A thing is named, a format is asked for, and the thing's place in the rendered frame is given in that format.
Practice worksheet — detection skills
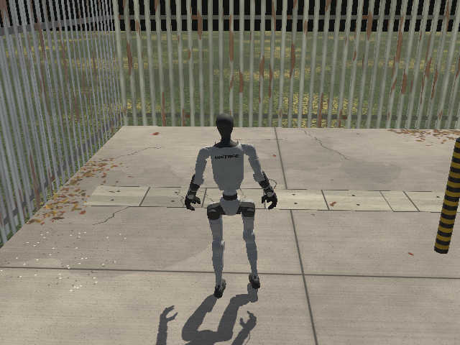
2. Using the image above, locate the right robot forearm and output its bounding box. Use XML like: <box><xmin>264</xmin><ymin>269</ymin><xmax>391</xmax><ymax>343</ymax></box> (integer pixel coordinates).
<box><xmin>258</xmin><ymin>171</ymin><xmax>275</xmax><ymax>197</ymax></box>

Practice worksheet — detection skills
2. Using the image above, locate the left robot upper arm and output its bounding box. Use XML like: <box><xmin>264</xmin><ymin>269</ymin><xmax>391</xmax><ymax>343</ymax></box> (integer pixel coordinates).
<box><xmin>193</xmin><ymin>145</ymin><xmax>212</xmax><ymax>185</ymax></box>

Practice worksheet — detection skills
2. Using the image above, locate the robot left thigh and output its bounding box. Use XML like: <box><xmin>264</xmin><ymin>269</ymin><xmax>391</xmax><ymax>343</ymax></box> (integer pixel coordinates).
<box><xmin>207</xmin><ymin>202</ymin><xmax>225</xmax><ymax>253</ymax></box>

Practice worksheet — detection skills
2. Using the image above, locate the left robot shin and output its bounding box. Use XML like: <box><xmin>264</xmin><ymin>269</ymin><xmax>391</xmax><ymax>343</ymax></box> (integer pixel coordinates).
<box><xmin>212</xmin><ymin>240</ymin><xmax>224</xmax><ymax>288</ymax></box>

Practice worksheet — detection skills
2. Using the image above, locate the left robot forearm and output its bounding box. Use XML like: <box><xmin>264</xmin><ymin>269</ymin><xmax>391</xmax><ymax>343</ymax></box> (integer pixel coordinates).
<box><xmin>187</xmin><ymin>174</ymin><xmax>200</xmax><ymax>199</ymax></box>

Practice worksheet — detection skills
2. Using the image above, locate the robot left hand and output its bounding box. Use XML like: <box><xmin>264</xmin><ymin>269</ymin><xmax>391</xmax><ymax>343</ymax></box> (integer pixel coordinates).
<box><xmin>185</xmin><ymin>195</ymin><xmax>201</xmax><ymax>211</ymax></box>

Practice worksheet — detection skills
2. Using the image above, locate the robot right hand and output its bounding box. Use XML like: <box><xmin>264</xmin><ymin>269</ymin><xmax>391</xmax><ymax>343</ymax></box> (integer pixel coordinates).
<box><xmin>262</xmin><ymin>193</ymin><xmax>277</xmax><ymax>210</ymax></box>

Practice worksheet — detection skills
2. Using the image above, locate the right robot upper arm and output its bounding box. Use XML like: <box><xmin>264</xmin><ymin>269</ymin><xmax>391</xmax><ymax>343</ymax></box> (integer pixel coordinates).
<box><xmin>241</xmin><ymin>144</ymin><xmax>265</xmax><ymax>182</ymax></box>

